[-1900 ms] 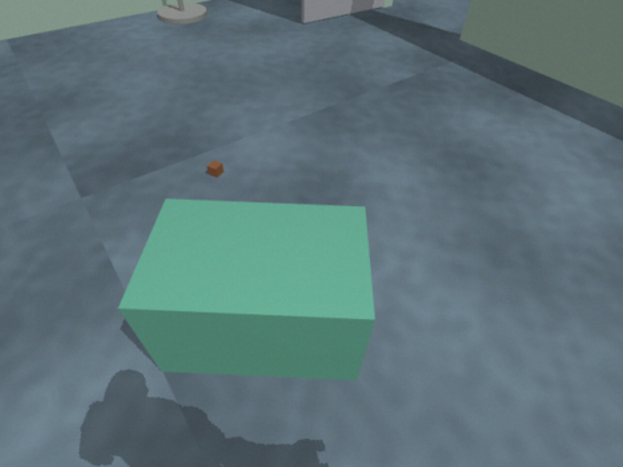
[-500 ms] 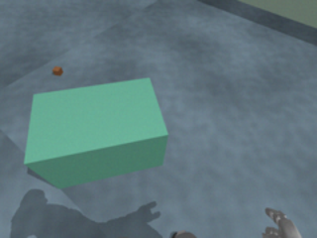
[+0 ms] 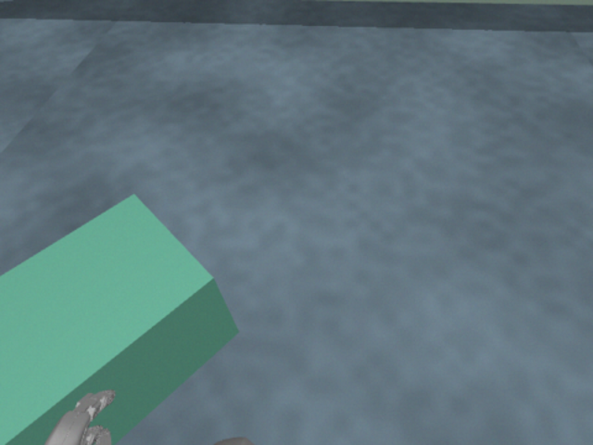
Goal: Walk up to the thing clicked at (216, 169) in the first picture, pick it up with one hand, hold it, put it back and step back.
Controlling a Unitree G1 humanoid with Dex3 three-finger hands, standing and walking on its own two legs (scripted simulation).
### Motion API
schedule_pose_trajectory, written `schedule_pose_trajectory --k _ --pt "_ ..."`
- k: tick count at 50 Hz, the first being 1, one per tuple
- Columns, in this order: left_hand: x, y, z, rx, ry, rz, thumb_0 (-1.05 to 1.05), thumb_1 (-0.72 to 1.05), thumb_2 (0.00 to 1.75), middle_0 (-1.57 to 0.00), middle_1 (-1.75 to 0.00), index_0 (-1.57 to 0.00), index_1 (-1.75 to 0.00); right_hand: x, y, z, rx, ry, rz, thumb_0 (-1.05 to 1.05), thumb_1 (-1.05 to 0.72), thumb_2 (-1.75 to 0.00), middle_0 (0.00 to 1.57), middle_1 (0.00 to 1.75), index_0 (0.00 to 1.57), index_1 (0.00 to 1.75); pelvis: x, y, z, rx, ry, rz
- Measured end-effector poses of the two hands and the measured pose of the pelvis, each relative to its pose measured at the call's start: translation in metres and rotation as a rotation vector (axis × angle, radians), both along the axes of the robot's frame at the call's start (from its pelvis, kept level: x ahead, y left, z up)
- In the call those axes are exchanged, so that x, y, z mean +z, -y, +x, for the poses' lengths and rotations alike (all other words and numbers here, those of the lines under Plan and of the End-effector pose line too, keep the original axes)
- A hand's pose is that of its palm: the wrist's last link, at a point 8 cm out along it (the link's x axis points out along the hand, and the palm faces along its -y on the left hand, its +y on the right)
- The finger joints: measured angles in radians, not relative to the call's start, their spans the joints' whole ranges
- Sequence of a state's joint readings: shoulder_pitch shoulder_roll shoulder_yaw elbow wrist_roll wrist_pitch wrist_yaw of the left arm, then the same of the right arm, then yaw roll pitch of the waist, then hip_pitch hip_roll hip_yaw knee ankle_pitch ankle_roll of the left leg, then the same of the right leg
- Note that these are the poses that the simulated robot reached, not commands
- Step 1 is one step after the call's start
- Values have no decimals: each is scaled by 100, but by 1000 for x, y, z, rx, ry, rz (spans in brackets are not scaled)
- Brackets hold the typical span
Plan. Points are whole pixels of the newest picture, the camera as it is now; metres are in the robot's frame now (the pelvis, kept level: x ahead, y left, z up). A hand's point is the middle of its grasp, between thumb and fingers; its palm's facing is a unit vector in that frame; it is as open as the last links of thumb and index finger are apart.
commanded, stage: walk up
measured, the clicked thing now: out of the picture +0.81 +1.44 -0.73
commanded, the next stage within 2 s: none
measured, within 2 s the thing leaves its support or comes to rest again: neither
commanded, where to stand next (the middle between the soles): +0.06 +0.00 m, yaw -38 degrees
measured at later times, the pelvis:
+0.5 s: pelvis +0.03 +0.04 +0.00, yaw -19 degrees
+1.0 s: pelvis +0.02 +0.04 -0.02, yaw -31 degrees
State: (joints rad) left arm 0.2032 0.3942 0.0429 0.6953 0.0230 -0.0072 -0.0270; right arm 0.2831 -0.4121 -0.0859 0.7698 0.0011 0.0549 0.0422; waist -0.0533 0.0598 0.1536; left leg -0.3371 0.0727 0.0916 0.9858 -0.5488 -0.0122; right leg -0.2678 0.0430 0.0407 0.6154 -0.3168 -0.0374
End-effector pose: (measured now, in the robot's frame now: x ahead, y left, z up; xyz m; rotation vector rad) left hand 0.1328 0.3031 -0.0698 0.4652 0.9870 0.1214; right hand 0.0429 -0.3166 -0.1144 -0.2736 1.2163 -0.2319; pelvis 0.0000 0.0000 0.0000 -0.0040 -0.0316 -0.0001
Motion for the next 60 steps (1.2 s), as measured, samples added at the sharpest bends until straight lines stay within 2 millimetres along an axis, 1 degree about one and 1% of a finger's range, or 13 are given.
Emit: schedule_pose_trajectory --k 7,11,15,20,23,27,32,37,41,44,50,54,60 --pt "-5 18 26 -60 -32 -41 0 90 89 -21 -30 -21 -30 14 -9 16 -46 95 -5 1 -91 -90 20 29 20 30 7 -6 20 -107 6 10" --pt "-19 12 45 -106 -36 -56 0 90 89 -21 -31 -21 -30 19 -13 24 -79 126 -67 1 -91 -90 20 30 20 30 -1 -18 29 -157 5 -4" --pt "-43 -3 69 -129 -36 -69 0 90 89 -21 -31 -21 -30 23 -22 25 -110 154 -140 1 -91 -90 20 29 20 30 -15 -32 36 -194 7 -2" --pt "-52 -6 84 -199 -90 -64 0 91 89 -21 -30 -20 -30 41 -36 5 -171 153 -162 1 -91 -90 21 30 20 30 -7 -40 33 -285 22 -27" --pt "-49 -7 86 -221 -125 -75 0 91 89 -21 -30 -20 -30 52 -38 -12 -192 142 -175 1 -91 -90 21 30 20 30 0 -42 31 -312 8 -37" --pt "-45 -9 81 -245 -165 -66 0 91 89 -21 -30 -20 -30 55 -33 -36 -215 113 -182 1 -90 -90 21 30 20 30 3 -43 28 -353 -5 -29" --pt "-41 -4 77 -288 -194 -4 0 91 89 -21 -30 -20 -30 40 -19 -69 -263 106 -173 1 -90 -90 21 30 20 30 -6 -36 24 -409 -5 -16" --pt "-34 9 73 -308 -154 58 0 91 89 -21 -30 -20 -30 7 -7 -97 -350 95 -130 1 -90 -90 21 30 20 30 -19 -24 14 -440 11 -43" --pt "-23 19 73 -335 -140 71 0 91 89 -21 -30 -20 -30 -4 -16 -106 -407 81 -78 1 -91 -90 20 29 20 30 -13 -22 12 -497 14 2" --pt "-19 26 82 -365 -129 73 0 90 89 -21 -30 -20 -30 -8 -26 -111 -423 81 -53 1 -91 -90 20 29 20 30 -11 -24 12 -518 3 7" --pt "-33 35 112 -430 -81 38 0 90 89 -21 -31 -21 -30 -9 -47 -123 -438 45 -66 1 -91 -90 20 30 20 30 -18 -35 16 -546 -14 -1" --pt "-47 43 129 -438 -79 0 0 91 89 -21 -30 -20 -30 0 -65 -133 -461 44 -88 1 -91 -90 20 30 20 30 -18 -42 17 -570 13 22" --pt "-45 65 137 -502 -96 -44 0 91 89 -21 -30 -20 -30 22 -71 -155 -511 32 -112 1 -90 -90 21 30 20 30 -4 -41 16 -603 5 -17"
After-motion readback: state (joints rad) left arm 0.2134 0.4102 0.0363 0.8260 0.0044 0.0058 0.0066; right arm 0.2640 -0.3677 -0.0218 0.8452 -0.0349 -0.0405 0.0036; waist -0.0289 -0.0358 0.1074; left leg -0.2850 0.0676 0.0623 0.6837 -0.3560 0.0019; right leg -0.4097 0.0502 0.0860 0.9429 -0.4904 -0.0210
